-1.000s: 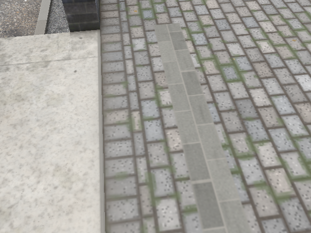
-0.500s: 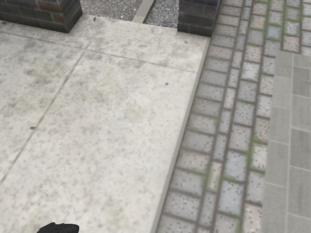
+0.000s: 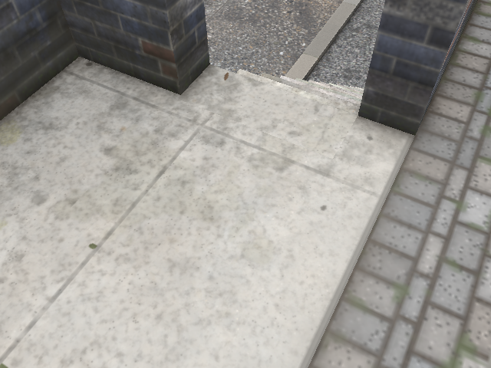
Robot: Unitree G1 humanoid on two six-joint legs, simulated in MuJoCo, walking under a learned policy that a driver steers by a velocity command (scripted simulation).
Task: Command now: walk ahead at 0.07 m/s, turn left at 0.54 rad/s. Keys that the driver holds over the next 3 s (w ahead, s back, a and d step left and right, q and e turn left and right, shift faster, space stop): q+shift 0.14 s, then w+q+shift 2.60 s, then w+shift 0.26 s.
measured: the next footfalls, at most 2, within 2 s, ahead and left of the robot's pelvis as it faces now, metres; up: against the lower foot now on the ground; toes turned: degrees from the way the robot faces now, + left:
left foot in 0.18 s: +0.03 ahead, +0.11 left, +0.00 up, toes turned +8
right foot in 0.62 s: +0.30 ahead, -0.01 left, +0.00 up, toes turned +34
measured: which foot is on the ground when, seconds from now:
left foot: up 0.00-0.16, down 0.18-0.64, up 0.66-1.00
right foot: down 0.00-0.18, up 0.20-0.60, down 0.62-1.00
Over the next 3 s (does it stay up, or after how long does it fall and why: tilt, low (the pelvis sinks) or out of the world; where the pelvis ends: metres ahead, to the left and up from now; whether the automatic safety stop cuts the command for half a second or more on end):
stays up -0.08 1.22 -0.03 its command is cut before an obstacle after 1.4 s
